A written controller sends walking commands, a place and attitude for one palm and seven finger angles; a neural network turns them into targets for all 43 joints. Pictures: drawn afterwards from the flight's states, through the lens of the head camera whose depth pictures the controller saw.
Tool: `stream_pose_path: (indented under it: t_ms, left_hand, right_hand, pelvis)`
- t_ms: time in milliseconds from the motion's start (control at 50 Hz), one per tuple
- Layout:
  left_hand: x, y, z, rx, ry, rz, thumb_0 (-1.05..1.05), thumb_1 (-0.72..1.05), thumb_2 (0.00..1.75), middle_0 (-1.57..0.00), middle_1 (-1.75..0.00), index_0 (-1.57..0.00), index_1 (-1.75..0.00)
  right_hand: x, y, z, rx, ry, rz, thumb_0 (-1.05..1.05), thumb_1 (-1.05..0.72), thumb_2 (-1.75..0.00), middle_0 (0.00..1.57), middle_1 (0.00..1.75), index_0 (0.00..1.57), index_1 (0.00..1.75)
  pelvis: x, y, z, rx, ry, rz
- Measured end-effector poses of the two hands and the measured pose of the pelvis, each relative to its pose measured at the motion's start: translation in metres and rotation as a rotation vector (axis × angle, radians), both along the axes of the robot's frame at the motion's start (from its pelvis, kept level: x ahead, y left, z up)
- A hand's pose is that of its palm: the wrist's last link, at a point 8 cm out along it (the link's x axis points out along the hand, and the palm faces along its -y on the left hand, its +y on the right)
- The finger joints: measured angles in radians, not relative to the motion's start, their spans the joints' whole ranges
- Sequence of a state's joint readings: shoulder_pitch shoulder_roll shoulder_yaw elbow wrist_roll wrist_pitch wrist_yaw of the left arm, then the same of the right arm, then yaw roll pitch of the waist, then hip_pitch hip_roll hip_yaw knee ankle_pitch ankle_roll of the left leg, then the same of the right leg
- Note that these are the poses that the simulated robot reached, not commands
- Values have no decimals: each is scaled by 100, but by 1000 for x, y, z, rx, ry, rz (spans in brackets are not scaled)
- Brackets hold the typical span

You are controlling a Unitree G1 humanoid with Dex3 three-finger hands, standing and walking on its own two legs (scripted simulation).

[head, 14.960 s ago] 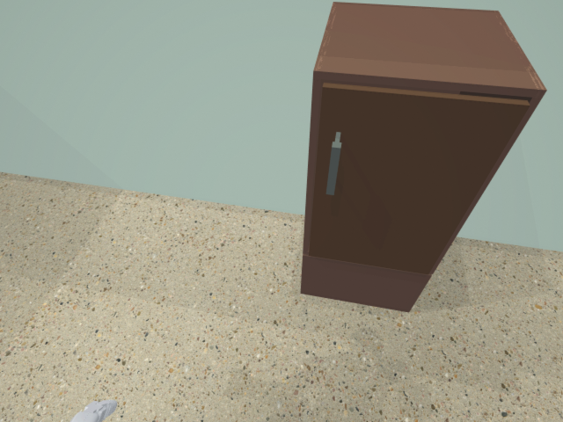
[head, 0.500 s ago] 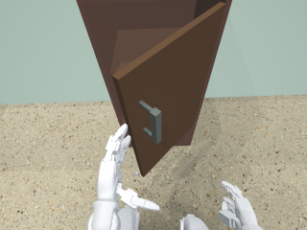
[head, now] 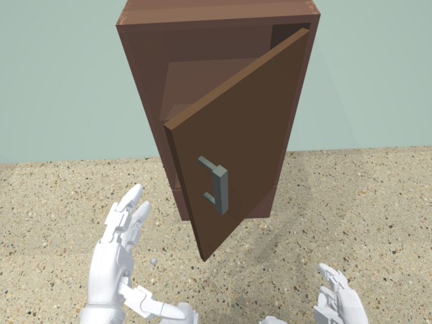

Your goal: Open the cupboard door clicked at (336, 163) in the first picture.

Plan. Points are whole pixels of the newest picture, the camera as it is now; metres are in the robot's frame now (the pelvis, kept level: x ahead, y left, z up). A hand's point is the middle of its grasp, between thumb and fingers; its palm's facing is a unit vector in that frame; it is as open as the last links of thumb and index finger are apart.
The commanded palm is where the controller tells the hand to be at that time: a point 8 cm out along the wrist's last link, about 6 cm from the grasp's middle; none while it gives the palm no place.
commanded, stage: draw the hand back to the body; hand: left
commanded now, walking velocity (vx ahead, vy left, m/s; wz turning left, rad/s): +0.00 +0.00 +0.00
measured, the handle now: (213, 186) +0.37 +0.03 +0.04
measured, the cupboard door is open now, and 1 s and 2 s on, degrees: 46 46 46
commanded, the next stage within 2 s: step back with the hand held close in 1.28 s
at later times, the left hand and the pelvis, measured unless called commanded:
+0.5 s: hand (59, 251) +0.20 +0.21 +0.15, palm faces +0.19 -0.92 -0.35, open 13.9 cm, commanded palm +0.16 +0.26 +0.18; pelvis +0.01 +0.02 +0.05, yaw -1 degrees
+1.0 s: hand out of the picture +0.22 +0.30 +0.25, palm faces +0.48 -0.78 -0.40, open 8.2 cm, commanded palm +0.17 +0.33 +0.25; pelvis +0.02 +0.03 +0.08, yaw -2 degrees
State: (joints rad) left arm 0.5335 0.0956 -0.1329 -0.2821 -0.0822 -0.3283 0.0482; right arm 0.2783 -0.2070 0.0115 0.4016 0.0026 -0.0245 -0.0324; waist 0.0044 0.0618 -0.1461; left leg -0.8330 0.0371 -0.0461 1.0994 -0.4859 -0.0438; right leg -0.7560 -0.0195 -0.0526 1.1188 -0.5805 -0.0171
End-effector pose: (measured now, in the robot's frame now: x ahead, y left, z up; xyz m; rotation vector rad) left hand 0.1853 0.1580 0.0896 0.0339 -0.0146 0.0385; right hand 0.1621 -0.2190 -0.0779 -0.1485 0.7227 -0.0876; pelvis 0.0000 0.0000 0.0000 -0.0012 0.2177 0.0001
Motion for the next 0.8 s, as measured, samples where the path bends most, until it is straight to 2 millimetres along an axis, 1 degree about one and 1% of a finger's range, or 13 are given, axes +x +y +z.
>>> stream_pose_path:
  t_ms: [100, 220, 300, 380, 460, 640, 800]
  left_hand:
    - [-5, 12, 13, 7, -5, -16, -1, -50, 30, -15, -30, -15, -30]
    - [-11, 35, 33, 26, -31, 5, -1, -47, 31, -15, -30, -15, -30]
    - [-16, 51, 47, 186, 29, 36, -1, -39, 34, -16, -30, -15, -30]
    - [-20, 68, 60, 272, 82, 82, -1, -29, 39, -16, -30, -16, -30]
    - [-20, 85, 75, 311, 81, 137, -1, -16, 44, -17, -30, -16, -30]
    - [-16, 120, 112, 350, -4, 244, 0, 15, 57, -18, -30, -18, -30]
    - [-15, 150, 145, 409, -84, 326, 0, 42, 69, -19, -30, -19, -30]
  right_hand:
    - [1, -1, 16, -20, -40, -5, 2, -91, -89, 20, 30, 21, 29]
    - [5, -1, 31, -30, -82, -21, 2, -91, -89, 20, 30, 21, 29]
    - [6, 4, 41, -45, -84, -38, 2, -91, -89, 20, 30, 21, 29]
    - [7, 10, 52, -49, -94, -50, 2, -91, -89, 20, 30, 21, 29]
    - [8, 18, 61, -53, -103, -46, 2, -91, -89, 20, 30, 21, 29]
    - [12, 32, 74, -56, -105, -24, 2, -91, -89, 20, 30, 21, 30]
    - [21, 39, 82, -55, -104, -4, 2, -91, -89, 20, 30, 21, 30]
  pelvis:
    - [0, 3, 8, -6, -27, 1]
    - [2, 7, 16, -14, -62, 0]
    - [4, 11, 26, -11, -96, -9]
    - [7, 16, 38, -12, -134, -15]
    - [8, 21, 48, -12, -166, -18]
    - [12, 31, 64, -13, -223, -23]
    - [17, 35, 74, -12, -254, -31]
